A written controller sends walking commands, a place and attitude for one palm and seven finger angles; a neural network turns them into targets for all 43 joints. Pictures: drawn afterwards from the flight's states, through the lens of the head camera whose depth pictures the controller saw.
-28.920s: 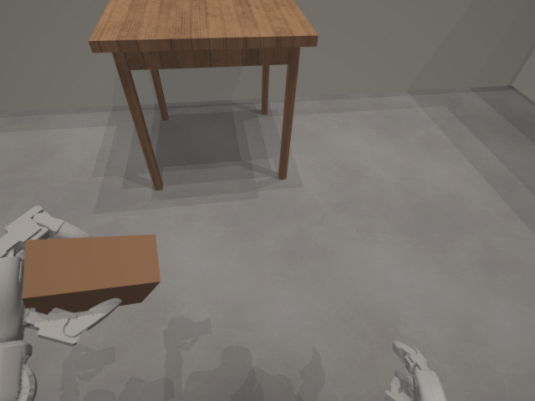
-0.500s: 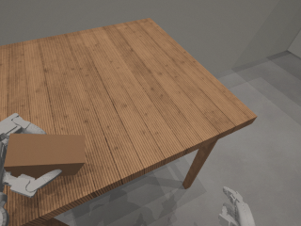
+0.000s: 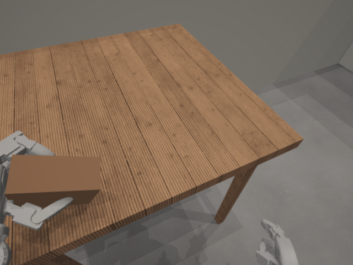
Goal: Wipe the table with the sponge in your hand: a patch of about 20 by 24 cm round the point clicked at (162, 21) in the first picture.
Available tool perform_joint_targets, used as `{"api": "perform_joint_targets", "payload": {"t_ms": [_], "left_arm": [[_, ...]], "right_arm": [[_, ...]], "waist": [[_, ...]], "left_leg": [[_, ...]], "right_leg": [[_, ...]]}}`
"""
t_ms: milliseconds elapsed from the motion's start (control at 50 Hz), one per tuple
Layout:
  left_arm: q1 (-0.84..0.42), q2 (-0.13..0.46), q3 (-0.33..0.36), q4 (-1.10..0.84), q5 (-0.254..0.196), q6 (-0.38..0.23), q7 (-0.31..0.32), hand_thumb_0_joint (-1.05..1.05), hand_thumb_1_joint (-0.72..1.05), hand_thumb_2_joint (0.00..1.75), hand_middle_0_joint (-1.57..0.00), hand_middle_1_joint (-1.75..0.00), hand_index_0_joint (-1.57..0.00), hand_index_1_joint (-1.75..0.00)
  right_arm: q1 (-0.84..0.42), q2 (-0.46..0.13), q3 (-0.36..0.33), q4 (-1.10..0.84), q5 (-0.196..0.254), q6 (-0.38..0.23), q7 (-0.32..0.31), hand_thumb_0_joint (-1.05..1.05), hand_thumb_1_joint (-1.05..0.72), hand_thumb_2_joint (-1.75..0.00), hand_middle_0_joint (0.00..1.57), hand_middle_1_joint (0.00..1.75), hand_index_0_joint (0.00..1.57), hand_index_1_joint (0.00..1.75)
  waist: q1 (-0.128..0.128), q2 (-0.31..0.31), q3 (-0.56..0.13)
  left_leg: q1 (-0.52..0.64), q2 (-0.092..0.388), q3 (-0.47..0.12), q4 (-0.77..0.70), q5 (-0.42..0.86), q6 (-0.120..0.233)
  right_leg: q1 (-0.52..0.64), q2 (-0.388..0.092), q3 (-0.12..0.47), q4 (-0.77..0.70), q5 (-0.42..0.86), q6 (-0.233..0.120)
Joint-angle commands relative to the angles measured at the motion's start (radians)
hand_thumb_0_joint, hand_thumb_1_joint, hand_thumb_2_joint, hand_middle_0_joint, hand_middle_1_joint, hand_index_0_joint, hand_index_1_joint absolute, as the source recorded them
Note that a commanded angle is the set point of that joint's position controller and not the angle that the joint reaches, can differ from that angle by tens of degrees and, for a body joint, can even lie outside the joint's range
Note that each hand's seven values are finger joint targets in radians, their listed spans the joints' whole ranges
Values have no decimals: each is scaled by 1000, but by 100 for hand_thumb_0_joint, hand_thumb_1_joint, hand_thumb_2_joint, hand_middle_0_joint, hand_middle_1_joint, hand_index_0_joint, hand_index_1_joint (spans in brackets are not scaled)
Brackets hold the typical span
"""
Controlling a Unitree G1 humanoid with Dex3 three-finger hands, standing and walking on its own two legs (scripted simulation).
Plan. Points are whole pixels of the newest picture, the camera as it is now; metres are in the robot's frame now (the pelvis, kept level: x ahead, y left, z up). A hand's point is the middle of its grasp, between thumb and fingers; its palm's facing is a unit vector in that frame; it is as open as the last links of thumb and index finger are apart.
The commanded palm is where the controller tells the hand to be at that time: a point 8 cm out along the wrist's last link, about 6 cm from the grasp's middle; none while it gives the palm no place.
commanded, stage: come to a stop and stand still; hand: left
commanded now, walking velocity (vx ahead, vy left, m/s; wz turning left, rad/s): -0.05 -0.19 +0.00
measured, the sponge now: (69, 182) +0.23 +0.20 +0.14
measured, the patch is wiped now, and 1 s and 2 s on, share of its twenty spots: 0.00 0.00 0.00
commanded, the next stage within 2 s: look again from close up in 1.60 s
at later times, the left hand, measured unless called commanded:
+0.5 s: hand (18, 214) +0.16 +0.25 +0.15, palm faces +0.27 -0.88 -0.40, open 9.9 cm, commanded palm +0.12 +0.29 +0.18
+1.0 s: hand out of the picture +0.16 +0.33 +0.17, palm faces +0.39 -0.84 -0.37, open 9.9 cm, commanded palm +0.11 +0.35 +0.18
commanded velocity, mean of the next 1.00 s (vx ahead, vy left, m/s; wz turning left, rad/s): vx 0.00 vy -0.01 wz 0.00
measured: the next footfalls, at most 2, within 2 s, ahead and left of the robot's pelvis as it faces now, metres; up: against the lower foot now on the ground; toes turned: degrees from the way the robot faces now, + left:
none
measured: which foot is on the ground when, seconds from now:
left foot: down 0.00-1.00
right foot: down 0.00-1.00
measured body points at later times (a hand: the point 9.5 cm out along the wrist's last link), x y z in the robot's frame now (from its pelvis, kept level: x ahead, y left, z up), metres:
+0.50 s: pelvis -0.05 +0.02 +0.00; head -0.04 +0.04 +0.45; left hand +0.14 +0.29 +0.18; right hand +0.10 -0.22 -0.07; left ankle -0.02 +0.14 -0.71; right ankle -0.01 -0.04 -0.73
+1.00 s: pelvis -0.06 +0.08 +0.01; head -0.05 +0.11 +0.46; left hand +0.14 +0.37 +0.19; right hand +0.10 -0.14 -0.06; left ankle -0.02 +0.15 -0.73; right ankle -0.01 -0.04 -0.73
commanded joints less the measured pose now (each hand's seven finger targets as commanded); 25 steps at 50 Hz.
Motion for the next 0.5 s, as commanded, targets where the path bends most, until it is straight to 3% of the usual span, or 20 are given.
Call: {"api": "perform_joint_targets", "payload": {"t_ms": [0,80,100,120,140,160,200,220,240,260,280,300,320,340,360,420,460,480], "left_arm": [[-67,184,146,-228,-7,-77,20,0,10,130,-120,-160,-120,-160],[-26,147,122,-181,-8,-72,20,0,10,130,-120,-160,-120,-160],[-1031,933,706,-343,148,-193,-19,0,10,130,-120,-160,-120,-160],[-573,374,338,173,64,-148,-68,0,10,130,-120,-160,-120,-160],[-279,353,327,154,37,-160,-61,0,10,130,-120,-160,-120,-160],[-166,150,156,230,23,-141,-66,0,10,130,-120,-160,-120,-160],[-177,150,128,-9,18,-171,-71,0,10,130,-120,-160,-120,-160],[-152,113,96,-78,18,-177,-70,0,10,130,-120,-160,-120,-160],[-118,86,73,-106,27,-172,-69,0,10,130,-120,-160,-120,-160],[-65,33,29,-131,27,-161,-58,0,10,130,-120,-160,-120,-160],[-57,99,81,-154,42,-158,-45,0,10,130,-120,-160,-120,-160],[-59,150,124,-176,48,-159,-35,0,10,130,-120,-160,-120,-160],[-67,186,159,-173,42,-161,-26,0,10,130,-120,-160,-120,-160],[-85,200,186,-163,31,-167,-16,0,10,130,-120,-160,-120,-160],[-96,263,250,-174,35,-176,7,0,10,130,-120,-160,-120,-160],[-175,212,222,-185,28,-190,28,0,10,130,-120,-160,-120,-160],[-229,204,198,-179,38,-188,45,0,10,130,-120,-160,-120,-160],[-238,168,173,-135,41,-191,46,0,10,130,-120,-160,-120,-160]], "right_arm": [[-91,-122,-44,-163,-6,-60,-5,0,-90,-90,20,30,20,30],[-85,-116,-34,-159,-3,-58,-1,0,-90,-90,20,30,20,30],[150,-170,-103,-44,-40,-153,-24,0,-90,-90,20,30,20,30],[38,-100,-80,-80,-23,-156,-18,0,-90,-90,20,30,20,30],[33,-141,-98,-141,-13,-165,-8,0,-90,-90,20,30,20,30],[8,-149,-93,-127,4,-170,9,0,-90,-90,20,30,20,30],[4,-167,-88,-149,-7,-159,25,0,-90,-90,20,30,20,30],[-30,-153,-80,-165,-8,-157,43,0,-90,-90,20,30,20,30],[-50,-139,-75,-174,-5,-159,56,0,-90,-90,20,30,20,30],[-75,-113,-54,-179,12,-171,67,0,-90,-90,20,30,20,30],[-59,-126,-62,-191,6,-174,62,0,-90,-90,20,30,20,30],[-58,-125,-64,-197,3,-176,55,0,-90,-90,20,30,20,30],[-63,-117,-57,-190,-3,-174,44,0,-90,-90,20,30,20,30],[-70,-112,-54,-184,-3,-175,31,0,-90,-90,20,30,20,30],[-82,-118,-51,-164,1,-170,21,0,-90,-90,20,30,20,30],[-74,-96,-33,-139,-16,-173,0,0,-90,-90,20,30,20,30],[-87,-88,-17,-110,-23,-176,-10,0,-90,-90,20,30,20,30],[-66,-93,-17,-95,-33,-179,-14,0,-90,-90,20,30,20,30]], "waist": [[4,115,-145],[0,96,-144],[27,-206,5],[28,-164,-186],[77,-133,-146],[52,70,-202],[46,260,-293],[59,261,-286],[70,212,-261],[67,151,-252],[59,53,-231],[53,-85,-192],[48,-220,-158],[45,-293,-125],[52,-246,-130],[30,-55,-98],[22,27,-82],[20,47,-98]], "left_leg": [[56,113,-97,-85,180,98],[39,88,-75,-80,90,92],[-54,9,149,-28,155,75],[-22,-74,126,-35,197,82],[2,-49,134,3,172,53],[105,-37,134,-57,237,73],[173,100,19,-66,422,155],[122,139,-32,-66,437,174],[74,133,-17,-55,402,161],[70,97,27,-54,331,134],[-4,62,39,-22,207,111],[-34,8,48,36,92,87],[-42,-51,63,116,-33,70],[-81,-83,55,213,-102,60],[-83,-80,30,285,-127,57],[-90,-62,-18,270,-110,57],[52,-53,-4,44,-75,67],[115,-69,18,-64,-42,72]], "right_leg": [[32,-177,150,-98,231,106],[38,-185,153,-121,190,94],[-14,-155,169,-217,588,309],[113,-212,166,-97,684,211],[97,-220,236,-95,892,254],[116,-220,203,11,869,216],[23,-190,151,214,559,241],[26,-170,148,228,333,233],[64,-165,154,144,215,219],[88,-148,121,66,193,199],[121,-161,133,10,202,185],[85,-184,177,-56,219,165],[25,-244,246,-147,196,139],[-9,-311,340,-205,172,109],[-48,-357,405,-234,118,75],[-88,-385,437,-251,-53,-3],[-159,-345,386,-234,-154,-12],[-145,-290,303,-213,-190,17]]}}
